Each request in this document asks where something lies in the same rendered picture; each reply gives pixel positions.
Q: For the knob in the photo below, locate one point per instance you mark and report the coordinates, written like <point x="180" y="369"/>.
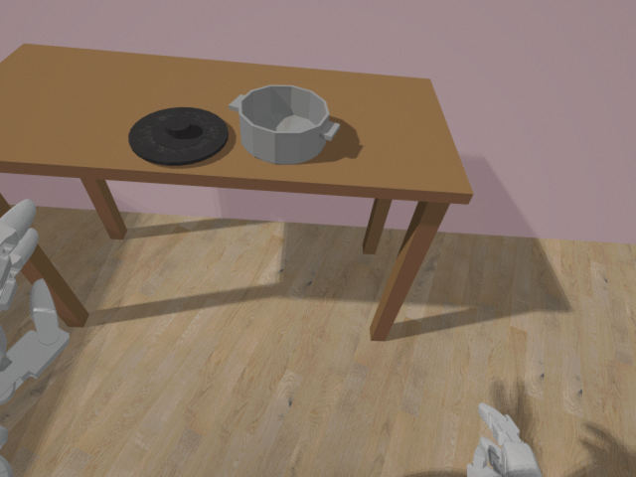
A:
<point x="178" y="126"/>

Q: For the lid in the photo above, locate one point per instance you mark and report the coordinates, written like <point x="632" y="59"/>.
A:
<point x="149" y="140"/>

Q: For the table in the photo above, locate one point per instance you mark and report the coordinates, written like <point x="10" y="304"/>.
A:
<point x="67" y="112"/>

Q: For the pot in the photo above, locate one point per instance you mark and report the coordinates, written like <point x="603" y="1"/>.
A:
<point x="283" y="124"/>

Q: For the left robot hand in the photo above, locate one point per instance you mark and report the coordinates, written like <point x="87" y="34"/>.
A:
<point x="35" y="351"/>

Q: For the right robot hand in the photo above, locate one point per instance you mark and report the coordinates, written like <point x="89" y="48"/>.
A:
<point x="515" y="459"/>

